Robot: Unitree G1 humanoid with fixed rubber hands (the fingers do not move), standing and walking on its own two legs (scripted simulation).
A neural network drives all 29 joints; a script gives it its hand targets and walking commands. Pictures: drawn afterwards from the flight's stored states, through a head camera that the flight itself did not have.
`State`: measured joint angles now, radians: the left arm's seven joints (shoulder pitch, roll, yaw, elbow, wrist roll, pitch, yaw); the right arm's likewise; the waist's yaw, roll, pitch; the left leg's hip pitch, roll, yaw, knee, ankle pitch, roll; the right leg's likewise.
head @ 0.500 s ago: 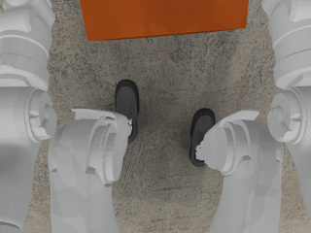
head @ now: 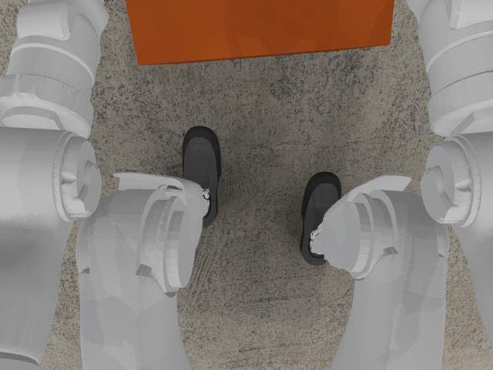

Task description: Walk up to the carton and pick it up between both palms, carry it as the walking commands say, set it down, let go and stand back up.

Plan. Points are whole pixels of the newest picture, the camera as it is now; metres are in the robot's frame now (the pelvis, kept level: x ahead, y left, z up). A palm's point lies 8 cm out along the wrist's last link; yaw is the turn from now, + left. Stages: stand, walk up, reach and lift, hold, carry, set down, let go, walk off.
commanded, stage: reach and lift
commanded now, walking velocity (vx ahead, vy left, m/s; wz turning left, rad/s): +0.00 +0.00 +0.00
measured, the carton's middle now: out of the picture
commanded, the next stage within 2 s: none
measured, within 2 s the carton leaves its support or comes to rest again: leaves its support in 1.04 s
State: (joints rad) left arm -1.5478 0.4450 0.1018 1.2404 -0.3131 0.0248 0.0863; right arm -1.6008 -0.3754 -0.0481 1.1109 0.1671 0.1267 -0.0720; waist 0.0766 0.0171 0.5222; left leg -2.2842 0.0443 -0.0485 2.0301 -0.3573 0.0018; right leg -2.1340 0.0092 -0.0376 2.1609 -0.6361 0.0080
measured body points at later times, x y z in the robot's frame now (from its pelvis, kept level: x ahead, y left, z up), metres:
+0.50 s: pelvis +0.00 +0.00 +0.00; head +0.39 +0.03 +0.20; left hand +0.53 +0.24 -0.22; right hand +0.59 -0.11 -0.21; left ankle +0.17 +0.13 -0.35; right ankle +0.10 -0.12 -0.35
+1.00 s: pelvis +0.00 +0.00 +0.00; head +0.39 +0.03 +0.20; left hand +0.54 +0.24 -0.22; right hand +0.59 -0.11 -0.20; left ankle +0.17 +0.13 -0.35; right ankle +0.10 -0.12 -0.35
